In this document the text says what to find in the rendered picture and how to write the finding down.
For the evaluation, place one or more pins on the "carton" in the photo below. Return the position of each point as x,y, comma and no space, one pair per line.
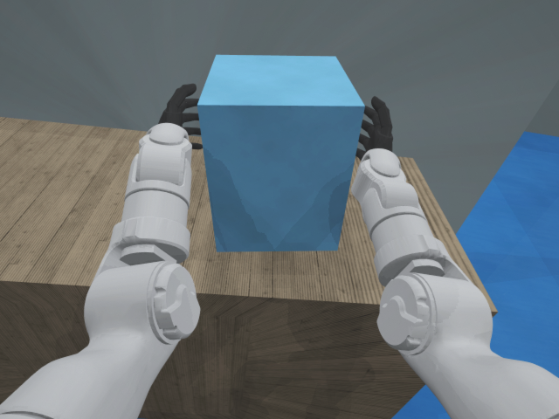
279,135

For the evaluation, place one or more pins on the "left robot forearm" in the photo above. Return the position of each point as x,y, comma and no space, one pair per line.
153,226

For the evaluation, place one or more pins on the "robot left upper arm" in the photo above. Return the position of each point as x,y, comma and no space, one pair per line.
135,316

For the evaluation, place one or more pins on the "robot left hand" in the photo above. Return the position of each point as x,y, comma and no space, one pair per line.
175,107

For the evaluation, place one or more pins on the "pedestal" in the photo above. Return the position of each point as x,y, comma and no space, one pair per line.
280,335

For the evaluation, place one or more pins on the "robot right upper arm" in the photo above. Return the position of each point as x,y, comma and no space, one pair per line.
443,327

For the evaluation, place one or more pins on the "right robot forearm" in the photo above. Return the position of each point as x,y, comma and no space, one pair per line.
396,224

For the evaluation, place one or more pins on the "robot right hand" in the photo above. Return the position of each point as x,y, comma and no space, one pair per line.
379,133

